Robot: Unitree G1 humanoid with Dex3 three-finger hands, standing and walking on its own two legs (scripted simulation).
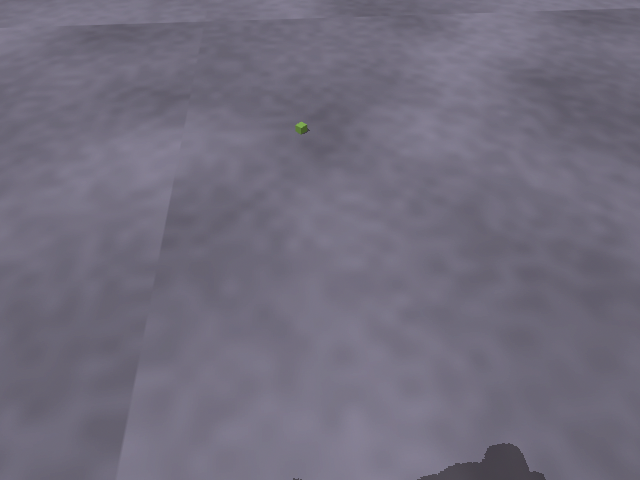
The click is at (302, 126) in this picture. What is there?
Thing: small box
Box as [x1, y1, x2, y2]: [295, 122, 306, 133]
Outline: 300,122 295,125 295,130 299,133 302,133 306,130 306,124
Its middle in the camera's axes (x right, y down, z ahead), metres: -0.10 -0.61 +2.19
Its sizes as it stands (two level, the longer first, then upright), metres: 0.050 0.045 0.042
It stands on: the floor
